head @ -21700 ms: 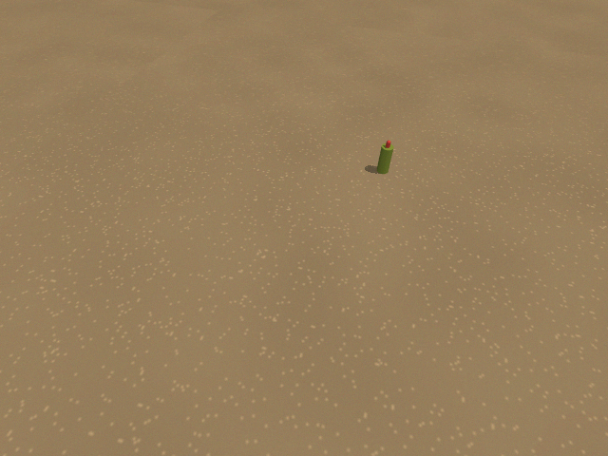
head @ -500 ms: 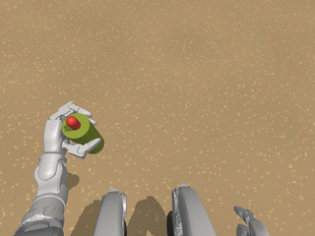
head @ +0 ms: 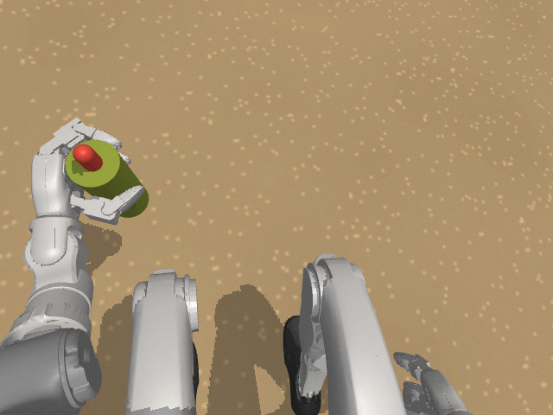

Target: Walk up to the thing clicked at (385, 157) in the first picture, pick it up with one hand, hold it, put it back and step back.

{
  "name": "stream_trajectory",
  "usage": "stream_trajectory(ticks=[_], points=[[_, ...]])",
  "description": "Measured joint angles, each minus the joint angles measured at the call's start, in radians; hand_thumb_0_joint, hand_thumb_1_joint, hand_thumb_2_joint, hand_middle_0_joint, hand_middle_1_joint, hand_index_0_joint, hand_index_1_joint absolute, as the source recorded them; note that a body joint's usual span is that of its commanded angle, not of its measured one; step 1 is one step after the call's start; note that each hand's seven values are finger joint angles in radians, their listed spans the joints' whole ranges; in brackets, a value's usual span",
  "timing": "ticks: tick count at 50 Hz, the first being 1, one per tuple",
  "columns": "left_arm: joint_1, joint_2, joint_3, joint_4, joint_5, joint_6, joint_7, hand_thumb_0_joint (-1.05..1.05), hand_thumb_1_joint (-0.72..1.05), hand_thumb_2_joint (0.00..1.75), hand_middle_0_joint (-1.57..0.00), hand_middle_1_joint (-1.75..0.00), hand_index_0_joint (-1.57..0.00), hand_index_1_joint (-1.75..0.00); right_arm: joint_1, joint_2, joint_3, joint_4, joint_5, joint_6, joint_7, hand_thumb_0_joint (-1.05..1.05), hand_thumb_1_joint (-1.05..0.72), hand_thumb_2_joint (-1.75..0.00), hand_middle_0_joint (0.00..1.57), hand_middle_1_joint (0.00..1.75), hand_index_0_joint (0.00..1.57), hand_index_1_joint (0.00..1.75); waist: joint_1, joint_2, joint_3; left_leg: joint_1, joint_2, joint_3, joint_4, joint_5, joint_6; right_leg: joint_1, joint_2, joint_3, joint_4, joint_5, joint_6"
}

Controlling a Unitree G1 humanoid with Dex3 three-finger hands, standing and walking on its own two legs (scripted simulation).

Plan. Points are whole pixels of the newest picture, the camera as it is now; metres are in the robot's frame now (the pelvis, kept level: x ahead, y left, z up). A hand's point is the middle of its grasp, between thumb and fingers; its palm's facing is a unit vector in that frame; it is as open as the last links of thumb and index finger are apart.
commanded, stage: crouch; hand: left
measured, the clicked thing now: (109, 179) +0.45 +0.20 -0.06
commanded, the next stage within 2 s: lower in 0.76 s
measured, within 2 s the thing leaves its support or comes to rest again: neither
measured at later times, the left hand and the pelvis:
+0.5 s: hand (123, 181) +0.48 +0.20 -0.15, palm faces +0.04 -1.00 -0.03, open 9.0 cm; pelvis -0.01 +0.01 -0.07, yaw -4 degrees
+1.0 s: hand (131, 186) +0.49 +0.20 -0.20, palm faces +0.05 -1.00 -0.03, open 9.0 cm; pelvis -0.01 +0.02 -0.09, yaw -7 degrees
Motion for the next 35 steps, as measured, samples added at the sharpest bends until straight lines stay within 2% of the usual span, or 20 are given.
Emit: stream_trajectory(ticks=[10, 16, 23, 35], points=[[-0.092, 0.09, 0.009, 0.081, 0.011, 0.017, 0.019, -0.05, -0.35, 1.08, -0.78, -1.11, -0.83, -1.17, 0.007, -0.009, 0.053, 0.004, -0.015, 0.02, 0.005, 0.0, -0.92, -0.91, 0.2, 0.3, 0.2, 0.3, -0.044, -0.002, 0.051, -0.106, -0.008, -0.024, 0.138, 0.007, 0.008, -0.088, 0.003, -0.012, 0.112, 0.016, 0.014], [-0.098, 0.124, 0.033, 0.096, 0.022, 0.023, 0.015, -0.05, -0.35, 1.08, -0.78, -1.11, -0.83, -1.16, 0.009, -0.02, 0.09, -0.02, -0.028, 0.033, 0.018, 0.0, -0.91, -0.9, 0.2, 0.3, 0.2, 0.3, -0.067, -0.005, 0.089, -0.145, -0.009, -0.042, 0.194, 0.007, 0.012, -0.116, 0.009, -0.024, 0.149, 0.023, 0.022], [-0.077, 0.153, 0.048, 0.064, 0.043, 0.024, 0.028, -0.05, -0.35, 1.08, -0.77, -1.11, -0.83, -1.17, 0.001, -0.03, 0.122, -0.022, -0.048, 0.054, 0.027, 0.0, -0.91, -0.9, 0.21, 0.3, 0.21, 0.3, -0.079, -0.028, 0.134, -0.172, -0.011, -0.064, 0.239, 0.009, 0.009, -0.134, 0.012, -0.04, 0.179, 0.031, 0.024], [-0.087, 0.21, 0.047, 0.084, 0.031, -0.001, 0.041, -0.05, -0.35, 1.08, -0.77, -1.12, -0.82, -1.18, -0.032, -0.06, 0.166, -0.032, -0.075, 0.072, 0.036, 0.0, -0.91, -0.9, 0.21, 0.3, 0.21, 0.3, -0.1, -0.038, 0.188, -0.191, -0.013, -0.098, 0.293, -0.003, 0.012, -0.137, 0.02, -0.067, 0.205, 0.031, 0.034]])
